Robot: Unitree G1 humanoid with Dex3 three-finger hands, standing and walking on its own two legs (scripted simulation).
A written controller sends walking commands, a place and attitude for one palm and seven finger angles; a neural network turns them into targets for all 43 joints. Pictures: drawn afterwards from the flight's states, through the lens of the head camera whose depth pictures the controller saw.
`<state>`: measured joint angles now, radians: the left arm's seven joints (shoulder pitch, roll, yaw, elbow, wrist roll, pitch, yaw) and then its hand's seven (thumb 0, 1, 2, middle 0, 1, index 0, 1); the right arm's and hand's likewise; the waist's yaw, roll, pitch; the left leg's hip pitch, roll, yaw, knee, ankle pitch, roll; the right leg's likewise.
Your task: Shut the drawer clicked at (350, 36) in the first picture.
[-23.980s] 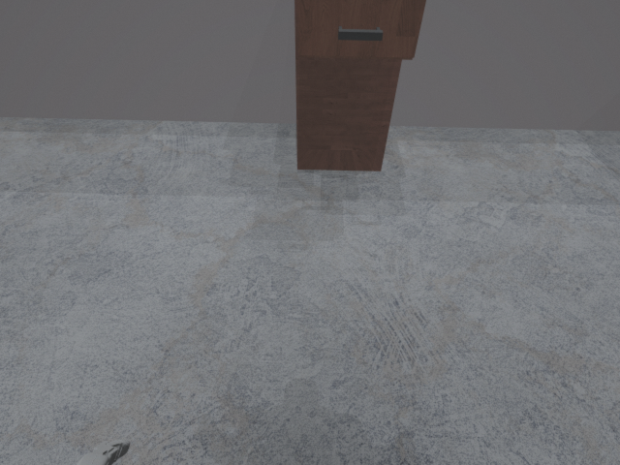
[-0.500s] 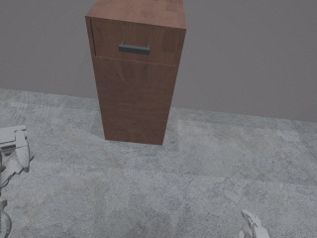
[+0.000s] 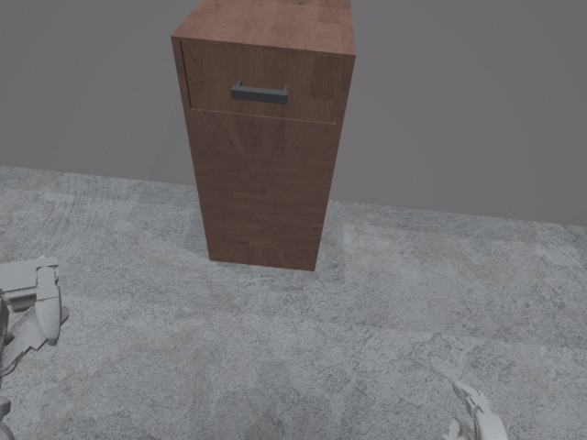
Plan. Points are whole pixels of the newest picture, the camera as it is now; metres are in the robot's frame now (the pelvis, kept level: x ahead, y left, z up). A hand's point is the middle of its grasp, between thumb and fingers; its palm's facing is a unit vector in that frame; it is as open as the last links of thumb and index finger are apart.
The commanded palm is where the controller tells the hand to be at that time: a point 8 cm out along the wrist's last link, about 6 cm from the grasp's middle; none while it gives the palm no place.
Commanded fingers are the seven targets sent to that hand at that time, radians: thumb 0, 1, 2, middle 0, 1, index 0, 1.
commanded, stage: stop stepping back and stand still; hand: left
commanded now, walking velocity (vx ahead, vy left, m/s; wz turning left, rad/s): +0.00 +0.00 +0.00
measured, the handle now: (261, 90) +0.89 +0.13 +0.04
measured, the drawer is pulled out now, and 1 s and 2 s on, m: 0.00 0.00 0.00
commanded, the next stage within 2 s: let the arm hang, fingers relaxed in 0.48 s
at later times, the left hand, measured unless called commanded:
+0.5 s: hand (67, 274) +0.22 +0.24 +0.18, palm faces +0.33 -0.81 -0.49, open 3.2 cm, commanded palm +0.16 +0.29 +0.19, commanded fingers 0.00 0.90 0.90 -1.40 -1.60 -1.40 -1.60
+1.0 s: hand out of the picture +0.00 +0.21 -0.17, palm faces +0.04 -0.98 -0.21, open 3.7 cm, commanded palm none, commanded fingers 0.00 0.90 0.90 -0.52 -0.65 -0.52 -0.65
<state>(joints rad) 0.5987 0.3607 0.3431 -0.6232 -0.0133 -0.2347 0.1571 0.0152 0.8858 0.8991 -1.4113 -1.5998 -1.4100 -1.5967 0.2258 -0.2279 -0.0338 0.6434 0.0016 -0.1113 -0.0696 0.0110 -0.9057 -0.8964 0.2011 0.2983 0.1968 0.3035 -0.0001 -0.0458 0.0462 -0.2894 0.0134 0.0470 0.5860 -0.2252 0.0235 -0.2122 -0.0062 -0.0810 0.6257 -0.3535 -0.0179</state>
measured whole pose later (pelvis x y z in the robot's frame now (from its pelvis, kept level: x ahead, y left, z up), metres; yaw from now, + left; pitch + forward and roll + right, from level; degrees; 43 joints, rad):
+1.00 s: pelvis +0.00 +0.02 +0.01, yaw +2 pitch -1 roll -1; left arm 0.32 0.24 0.02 0.97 0.02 0.04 0.02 0.01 0.90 0.90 -0.87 -1.09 -0.87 -1.06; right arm 0.27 -0.19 0.00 0.99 -0.01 0.03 -0.01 0.01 -0.91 -0.90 0.20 0.30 0.20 0.30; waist 0.00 -0.03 0.08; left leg -0.30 -0.01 0.00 0.50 -0.18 0.04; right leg -0.18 0.00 -0.09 0.46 -0.26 -0.01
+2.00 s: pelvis +0.03 -0.01 +0.01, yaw +2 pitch -2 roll +0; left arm 0.31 0.10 0.01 1.16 0.01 -0.01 0.05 0.00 0.91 0.90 -0.20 -0.30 -0.20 -0.30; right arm 0.30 -0.10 -0.01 1.15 -0.01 0.00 -0.04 0.00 -0.91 -0.90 0.20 0.30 0.19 0.30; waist -0.01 0.02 0.06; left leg -0.22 0.00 0.01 0.44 -0.19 0.00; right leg -0.11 0.02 -0.08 0.42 -0.29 -0.04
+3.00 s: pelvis +0.04 -0.01 +0.02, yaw +1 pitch -2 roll +0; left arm 0.30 0.10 0.02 1.16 0.01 -0.01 0.04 0.00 0.91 0.90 -0.20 -0.30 -0.20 -0.30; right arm 0.29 -0.11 -0.01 1.16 -0.01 0.00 -0.04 0.00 -0.91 -0.90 0.20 0.30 0.19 0.30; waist -0.01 0.01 0.07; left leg -0.18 0.00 0.01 0.42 -0.20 -0.01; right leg -0.08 0.02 -0.08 0.40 -0.30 -0.05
